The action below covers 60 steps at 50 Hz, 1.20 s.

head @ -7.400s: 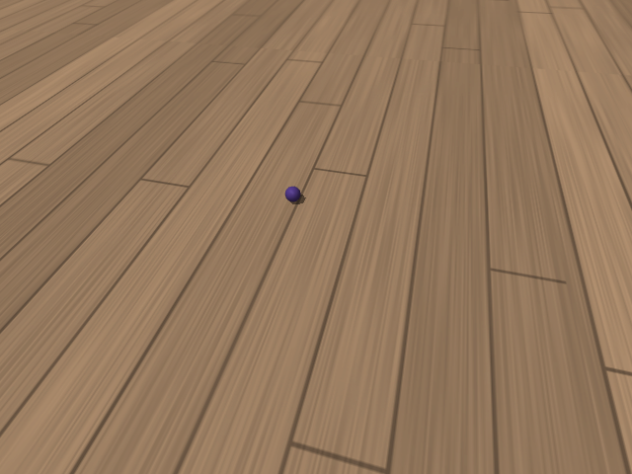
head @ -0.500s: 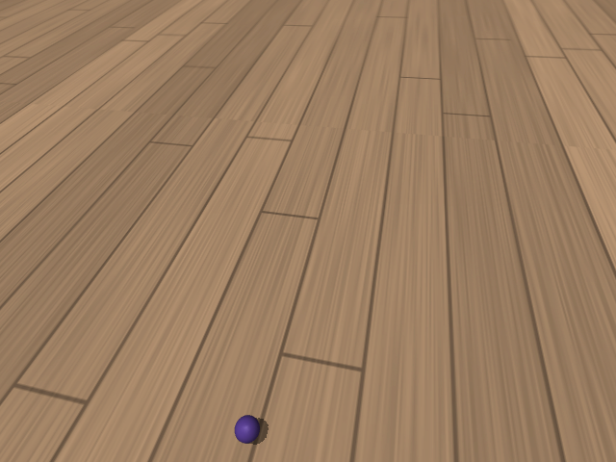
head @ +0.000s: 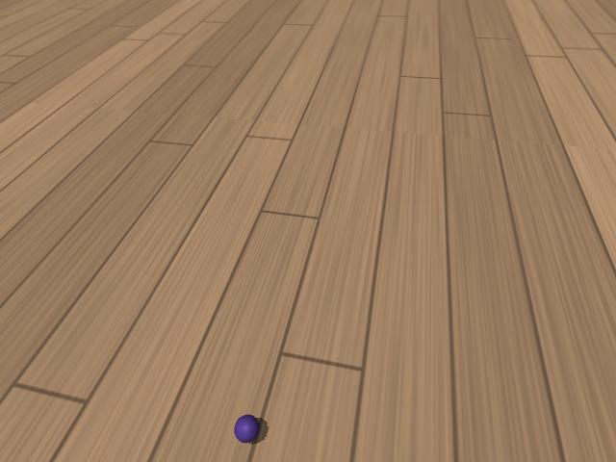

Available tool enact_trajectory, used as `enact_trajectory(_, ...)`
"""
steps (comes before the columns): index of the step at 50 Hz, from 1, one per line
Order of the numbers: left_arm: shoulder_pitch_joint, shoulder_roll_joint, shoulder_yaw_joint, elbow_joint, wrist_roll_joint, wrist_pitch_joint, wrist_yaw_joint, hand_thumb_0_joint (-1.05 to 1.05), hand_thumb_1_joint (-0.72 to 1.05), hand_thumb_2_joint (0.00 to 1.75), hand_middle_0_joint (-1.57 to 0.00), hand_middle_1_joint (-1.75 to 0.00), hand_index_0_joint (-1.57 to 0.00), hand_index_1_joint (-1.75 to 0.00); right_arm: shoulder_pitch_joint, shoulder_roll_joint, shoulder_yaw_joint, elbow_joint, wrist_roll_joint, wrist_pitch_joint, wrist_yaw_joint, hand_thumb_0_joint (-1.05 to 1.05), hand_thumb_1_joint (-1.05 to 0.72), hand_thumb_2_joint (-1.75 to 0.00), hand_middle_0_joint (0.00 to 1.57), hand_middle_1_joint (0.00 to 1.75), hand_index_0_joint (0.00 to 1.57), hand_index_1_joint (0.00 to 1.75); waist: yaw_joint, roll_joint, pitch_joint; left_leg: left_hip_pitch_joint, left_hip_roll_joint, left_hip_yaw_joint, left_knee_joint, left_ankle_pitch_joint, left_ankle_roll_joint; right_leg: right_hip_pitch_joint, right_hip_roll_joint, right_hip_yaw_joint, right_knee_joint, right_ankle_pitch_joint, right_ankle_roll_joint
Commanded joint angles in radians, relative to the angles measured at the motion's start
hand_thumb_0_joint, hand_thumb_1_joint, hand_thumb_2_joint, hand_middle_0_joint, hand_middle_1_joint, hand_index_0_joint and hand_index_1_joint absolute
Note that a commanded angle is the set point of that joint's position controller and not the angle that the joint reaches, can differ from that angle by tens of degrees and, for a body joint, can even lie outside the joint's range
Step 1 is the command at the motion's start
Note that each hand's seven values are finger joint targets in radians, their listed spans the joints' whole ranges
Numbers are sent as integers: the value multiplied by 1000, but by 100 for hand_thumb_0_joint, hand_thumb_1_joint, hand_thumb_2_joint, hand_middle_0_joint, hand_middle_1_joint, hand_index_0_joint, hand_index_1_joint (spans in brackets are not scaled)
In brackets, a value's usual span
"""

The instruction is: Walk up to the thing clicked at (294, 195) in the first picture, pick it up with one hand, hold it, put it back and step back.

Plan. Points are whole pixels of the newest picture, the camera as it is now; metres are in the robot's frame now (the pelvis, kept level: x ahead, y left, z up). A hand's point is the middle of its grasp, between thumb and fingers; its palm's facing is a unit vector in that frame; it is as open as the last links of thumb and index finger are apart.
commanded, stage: stand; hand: left
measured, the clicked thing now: (247, 428) +0.40 +0.25 -0.75
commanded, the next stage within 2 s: walk up in 0.10 s
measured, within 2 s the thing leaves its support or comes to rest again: neither
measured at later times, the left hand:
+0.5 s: hand out of the picture +0.07 +0.31 -0.19, palm faces -0.03 -0.93 -0.36, open 7.4 cm
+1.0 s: hand out of the picture -0.08 +0.30 -0.16, palm faces -0.07 -0.92 -0.39, open 7.4 cm
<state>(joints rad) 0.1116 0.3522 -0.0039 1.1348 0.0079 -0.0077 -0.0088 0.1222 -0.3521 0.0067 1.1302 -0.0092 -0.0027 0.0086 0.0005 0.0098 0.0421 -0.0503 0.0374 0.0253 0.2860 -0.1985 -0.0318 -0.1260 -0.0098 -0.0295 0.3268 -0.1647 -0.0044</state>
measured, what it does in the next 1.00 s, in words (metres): walks backwards: right foot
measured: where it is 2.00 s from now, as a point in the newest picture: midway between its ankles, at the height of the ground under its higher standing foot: outside the picture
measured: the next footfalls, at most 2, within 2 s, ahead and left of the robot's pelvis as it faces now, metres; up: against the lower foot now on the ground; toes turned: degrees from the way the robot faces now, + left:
right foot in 0.86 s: -0.16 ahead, -0.08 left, +0.00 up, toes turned -2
left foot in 1.16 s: -0.26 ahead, +0.13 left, +0.00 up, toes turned -4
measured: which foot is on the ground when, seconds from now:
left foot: down 0.00-0.88, up 0.90-1.00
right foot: down 0.00-0.42, up 0.44-0.84, down 0.86-1.00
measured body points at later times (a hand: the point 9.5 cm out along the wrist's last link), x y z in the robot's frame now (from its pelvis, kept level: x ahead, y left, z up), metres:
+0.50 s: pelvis -0.08 +0.05 -0.03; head -0.01 +0.08 +0.41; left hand +0.07 +0.36 -0.16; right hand -0.02 -0.27 -0.14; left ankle -0.09 +0.16 -0.75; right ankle -0.03 -0.10 -0.71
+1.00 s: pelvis -0.19 +0.04 -0.02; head -0.15 +0.03 +0.42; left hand -0.08 +0.34 -0.13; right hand -0.10 -0.28 -0.14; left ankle -0.19 +0.17 -0.68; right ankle -0.20 -0.08 -0.75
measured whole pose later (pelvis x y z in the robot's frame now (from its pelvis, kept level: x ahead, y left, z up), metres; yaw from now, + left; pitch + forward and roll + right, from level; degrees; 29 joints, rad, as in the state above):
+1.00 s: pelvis -0.19 +0.04 -0.02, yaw -4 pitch -2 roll +1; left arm 0.17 0.35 0.07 0.82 0.03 0.07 -0.01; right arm 0.12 -0.40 -0.05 0.87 0.01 0.05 -0.03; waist 0.02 0.01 0.15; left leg -0.46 -0.09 -0.09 1.09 -0.52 0.00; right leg -0.26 0.00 0.04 0.63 -0.33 -0.02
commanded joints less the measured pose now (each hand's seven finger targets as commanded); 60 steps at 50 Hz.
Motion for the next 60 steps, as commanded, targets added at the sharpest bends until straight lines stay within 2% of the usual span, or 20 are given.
enact_trajectory(1, -48, 221, 43, -60, -1, -23, 19, 0, 90, 90, -20, -30, -20, -30, -29, -209, -43, -58, -2, -24, -17, 0, -90, -90, 20, 30, 20, 30, -4, -11, -55, -32, 110, -77, -39, 130, 39, 29, -125, 107, -50, 159, -21)
enact_trajectory(8, -8, 265, 104, -124, -20, 2, 32, 0, 90, 90, -20, -30, -20, -30, -19, -222, -69, -94, 18, 10, -21, 0, -90, -90, 20, 30, 20, 30, 6, -52, -87, -74, 58, -40, 230, 316, 59, -1, -156, 126, 78, 514, -89)
enact_trajectory(13, -97, 299, 117, -227, 19, 22, 39, 0, 90, 90, -20, -30, -20, -30, 36, -204, -91, -144, 6, 55, -19, 0, -90, -90, 20, 30, 20, 30, -2, -194, -83, -199, -50, -86, 669, -401, 72, -137, -356, 289, 55, 446, -275)
enact_trajectory(17, -140, 272, 108, -290, 29, 33, 45, 0, 90, 90, -20, -30, -20, -30, 108, -221, -107, -169, 6, 47, -20, 0, -90, -90, 20, 30, 20, 30, -31, -190, -109, -220, -28, -85, 528, -292, 68, -119, -280, 232, 163, 394, -204)
enact_trajectory(19, -127, 260, 103, -308, 9, 52, 38, 0, 90, 90, -20, -30, -20, -30, 148, -209, -106, -159, -10, 29, -22, 0, -90, -90, 20, 30, 20, 30, -43, -115, -117, -162, -33, -24, 185, -30, 57, -92, -201, 176, 291, 287, -131)
enact_trajectory(20, -106, 220, 95, -320, 1, 62, 35, 0, 90, 90, -20, -30, -20, -30, 121, -258, -122, -171, -31, 26, -25, 0, -90, -90, 20, 30, 20, 30, -27, 49, -83, -142, 68, -183, 86, 189, 80, -182, -88, 123, 421, 123, -74)
enact_trajectory(21, -83, 166, 89, -334, -5, 67, 38, 0, 90, 90, -20, -30, -20, -30, 87, -337, -139, -194, -46, 20, -26, 0, -90, -90, 20, 30, 20, 30, -1, 232, -65, -73, 251, -433, 42, 444, 149, -360, 79, 85, 580, -355, -32)
enact_trajectory(23, -108, 222, 112, -315, 16, 78, 55, 0, 90, 90, -20, -30, -20, -30, 40, -395, -154, -240, -30, 14, -29, 0, -90, -90, 20, 30, 20, 30, -42, 158, -74, -225, 366, -528, 41, 478, 307, -300, 132, 262, 863, -510, -11)
enact_trajectory(26, -1, 227, 115, -285, -3, 78, 53, 0, 90, 90, -20, -30, -20, -30, -65, -295, -129, -278, -32, 6, -50, 0, -90, -90, 20, 30, 20, 30, 45, 125, -39, -97, 226, -284, 150, 520, 237, -413, 116, 259, 965, -346, -1)
enact_trajectory(35, -6, 198, 120, -365, 12, 64, 35, 0, 90, 90, -20, -30, -20, -30, 92, -287, -136, -303, -13, 10, -63, 0, -90, -90, 20, 30, 20, 30, -47, 131, -120, 122, 234, -264, 234, 597, 261, -342, 60, 149, 569, -338, 37)
enact_trajectory(39, 82, 189, 126, -339, 20, 60, 24, 0, 90, 90, -20, -30, -20, -30, 33, -307, -136, -339, -15, 19, -55, 0, -90, -90, 20, 30, 20, 30, -13, 159, -152, -16, 248, -275, 240, 434, 247, -170, 27, 81, 339, -278, 3)
enact_trajectory(42, 156, 219, 145, -316, 33, 49, 19, 0, 90, 90, -20, -30, -20, -30, -14, -282, -122, -351, -1, 28, -46, 0, -90, -90, 20, 30, 20, 30, 31, 66, -145, -216, 167, -213, 311, 236, 144, 18, -19, 116, 128, -9, -51)
enact_trajectory(43, 143, 283, 166, -337, 41, 45, 16, 0, 90, 90, -20, -30, -20, -30, -9, -246, -111, -366, 6, 27, -45, 0, -90, -90, 20, 30, 20, 30, 24, -82, -105, -373, 48, -164, 423, 38, 84, 31, -155, 318, 104, 65, -118)
enact_trajectory(44, 70, 352, 175, -364, 25, 51, 12, 0, 90, 90, -20, -30, -20, -30, -42, -212, -111, -366, 11, 30, -57, 0, -90, -90, 20, 30, 20, 30, 50, -289, -38, -364, -122, -34, 672, -377, 38, -170, -350, 487, 4, 170, -291)
enact_trajectory(45, 31, 347, 167, -400, 35, 42, 12, 0, 90, 90, -20, -30, -20, -30, -35, -237, -120, -357, 8, 37, -60, 0, -90, -90, 20, 30, 20, 30, 42, -255, 20, -339, -114, -132, 859, -471, 31, -297, -398, 550, -19, 205, -327)
enact_trajectory(48, -55, 256, 147, -430, 28, 41, 27, 0, 90, 90, -20, -30, -20, -30, 59, -234, -103, -321, 21, 27, -56, 0, -90, -90, 20, 30, 20, 30, -17, -155, 12, -385, -140, -157, 918, -329, 26, -189, -215, 260, 118, 377, -223)
enact_trajectory(54, 23, 244, 150, -475, 40, 60, 35, 0, 90, 90, -20, -30, -20, -30, 92, -216, -100, -352, -6, 3, -62, 0, -90, -90, 20, 30, 20, 30, 33, -228, -77, -380, -57, -51, 464, -327, 21, 75, -209, 232, 252, 471, -201)
enact_trajectory(57, 26, 231, 134, -488, 19, 82, 21, 0, 90, 90, -20, -30, -20, -30, 146, -224, -114, -330, -23, -12, -60, 0, -90, -90, 20, 30, 20, 30, 1, -130, -101, -168, -46, -30, 91, 61, 42, -53, -145, 192, 395, 258, -119)
enact_trajectory(59, -7, 206, 134, -513, 13, 84, 27, 0, 90, 90, -20, -30, -20, -30, 92, -425, -157, -365, -34, -13, -48, 0, -90, -90, 20, 30, 20, 30, -25, 229, -92, -181, 395, -561, 51, 342, 292, -329, 80, 104, 709, -462, -13)
enact_trajectory(60, -53, 243, 155, -503, 30, 91, 35, 0, 90, 90, -20, -30, -20, -30, 86, -430, -169, -372, -32, -17, -55, 0, -90, -90, 20, 30, 20, 30, -51, 175, -55, -298, 447, -647, 30, 314, 357, -293, 80, 233, 910, -496, -8)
